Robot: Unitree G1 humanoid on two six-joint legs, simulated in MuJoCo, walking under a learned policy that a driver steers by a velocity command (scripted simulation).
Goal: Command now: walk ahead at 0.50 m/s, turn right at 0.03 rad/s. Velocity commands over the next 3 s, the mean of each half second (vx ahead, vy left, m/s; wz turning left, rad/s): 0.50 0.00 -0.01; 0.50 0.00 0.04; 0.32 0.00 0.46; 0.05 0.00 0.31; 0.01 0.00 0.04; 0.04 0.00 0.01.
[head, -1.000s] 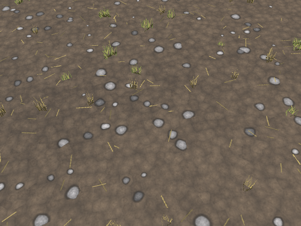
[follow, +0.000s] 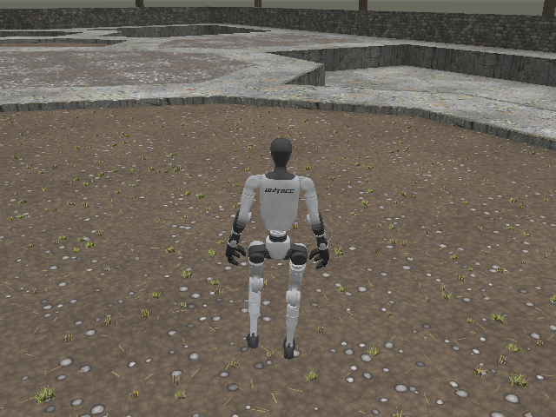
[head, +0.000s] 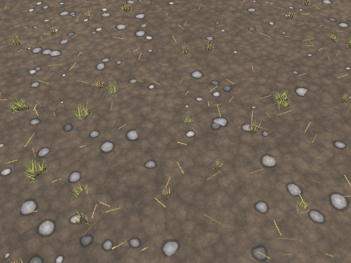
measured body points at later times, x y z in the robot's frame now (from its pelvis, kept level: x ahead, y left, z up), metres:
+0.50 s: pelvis +0.27 +0.06 -0.01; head +0.29 +0.07 +0.44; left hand +0.30 +0.31 -0.15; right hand +0.35 -0.21 -0.13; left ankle +0.30 +0.12 -0.75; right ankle +0.20 -0.08 -0.66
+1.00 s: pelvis +0.54 +0.01 -0.01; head +0.57 +0.00 +0.44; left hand +0.66 +0.27 -0.13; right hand +0.53 -0.24 -0.17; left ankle +0.40 +0.12 -0.66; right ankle +0.61 -0.06 -0.75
